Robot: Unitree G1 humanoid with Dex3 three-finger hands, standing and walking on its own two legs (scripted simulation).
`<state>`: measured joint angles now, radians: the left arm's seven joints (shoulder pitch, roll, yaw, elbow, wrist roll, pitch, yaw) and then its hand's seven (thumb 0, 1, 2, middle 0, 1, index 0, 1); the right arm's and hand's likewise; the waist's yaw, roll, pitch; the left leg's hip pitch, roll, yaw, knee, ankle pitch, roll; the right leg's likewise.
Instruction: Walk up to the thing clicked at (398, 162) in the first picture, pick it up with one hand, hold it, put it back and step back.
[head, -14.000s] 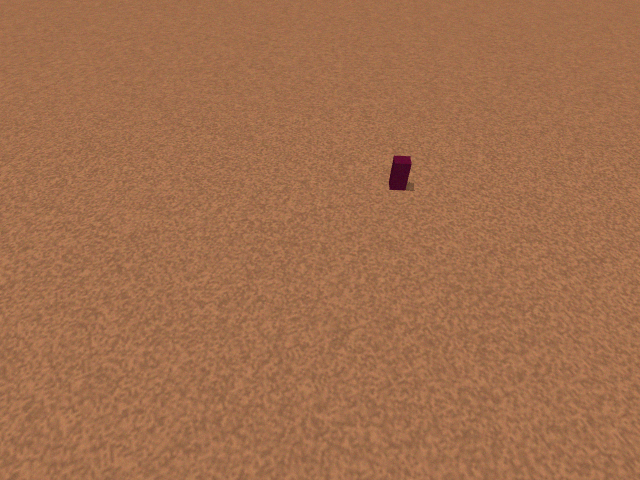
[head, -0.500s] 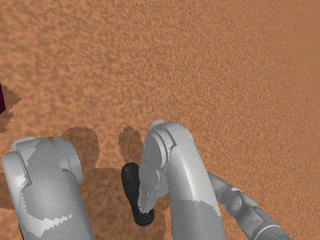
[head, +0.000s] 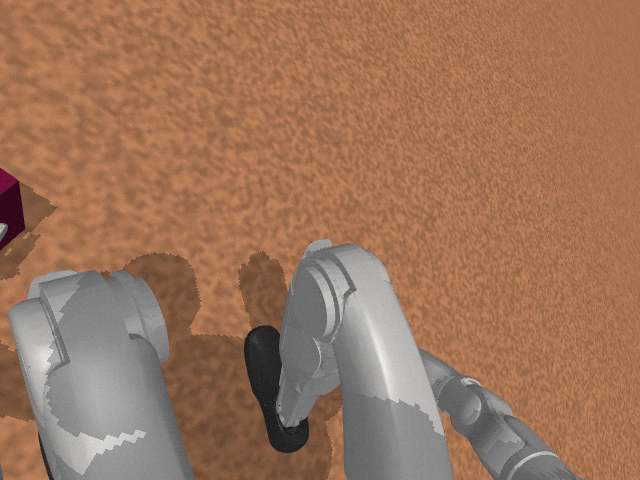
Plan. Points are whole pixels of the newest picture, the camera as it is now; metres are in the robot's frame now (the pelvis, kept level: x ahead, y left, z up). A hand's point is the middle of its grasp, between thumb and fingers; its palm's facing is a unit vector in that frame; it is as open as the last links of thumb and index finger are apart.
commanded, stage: close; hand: left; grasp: from the side
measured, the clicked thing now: out of the picture +0.41 +0.28 -0.20
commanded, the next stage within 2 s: settle in 0.10 s
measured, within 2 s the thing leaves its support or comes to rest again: leaves its support in 0.42 s
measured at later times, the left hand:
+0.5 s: hand out of the picture +0.39 +0.30 -0.15, palm faces +0.40 -0.92 +0.01, open 10.0 cm
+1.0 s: hand out of the picture +0.37 +0.31 -0.04, palm faces +0.39 -0.92 -0.05, open 10.1 cm
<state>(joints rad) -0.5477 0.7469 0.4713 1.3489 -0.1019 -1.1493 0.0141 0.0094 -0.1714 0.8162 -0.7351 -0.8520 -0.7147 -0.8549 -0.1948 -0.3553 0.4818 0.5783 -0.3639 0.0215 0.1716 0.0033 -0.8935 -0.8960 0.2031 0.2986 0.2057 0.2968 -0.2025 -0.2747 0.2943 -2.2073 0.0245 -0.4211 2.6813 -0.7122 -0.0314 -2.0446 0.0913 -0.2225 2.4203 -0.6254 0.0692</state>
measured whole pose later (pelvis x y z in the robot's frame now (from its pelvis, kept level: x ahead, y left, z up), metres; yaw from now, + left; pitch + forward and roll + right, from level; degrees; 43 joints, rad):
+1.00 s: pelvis +0.01 -0.01 +0.03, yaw +5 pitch +23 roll -13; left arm -0.44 0.53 0.37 0.83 -0.12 -0.79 -0.05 0.00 -0.51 1.06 -0.84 -1.11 -0.81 -1.11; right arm -0.05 -0.30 0.21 0.62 -0.19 0.06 0.16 0.01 -0.91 -0.90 0.20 0.30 0.21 0.30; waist -0.12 -0.10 0.04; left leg -2.26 0.02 -0.28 2.53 -0.69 -0.03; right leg -2.12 0.03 -0.14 2.37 -0.67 0.05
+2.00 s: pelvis +0.02 -0.03 +0.09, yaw +11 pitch +31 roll -5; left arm -0.48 0.37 0.41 0.77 -0.15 -0.62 -0.19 0.00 -0.61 1.13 -0.86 -1.22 -0.83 -1.21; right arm 0.05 -0.28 0.02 0.66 -0.07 0.04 0.06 0.01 -0.92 -0.90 0.20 0.30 0.20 0.30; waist -0.07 -0.02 -0.12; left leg -2.15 0.04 -0.14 2.28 -0.68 -0.04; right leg -2.09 -0.01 -0.04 2.24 -0.69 0.03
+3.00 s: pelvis +0.05 -0.02 +0.23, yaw +14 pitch +31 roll -4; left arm -0.22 0.28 0.27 0.29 -0.20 -0.35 -0.11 -0.01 -0.60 1.11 -0.87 -1.20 -0.85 -1.16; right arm 0.09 -0.26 -0.02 0.59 0.03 0.01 -0.01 0.01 -0.92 -0.89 0.20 0.30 0.20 0.30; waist -0.02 0.02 -0.19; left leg -1.71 0.05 -0.08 1.83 -0.66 -0.03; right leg -1.66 -0.03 -0.04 1.80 -0.67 0.02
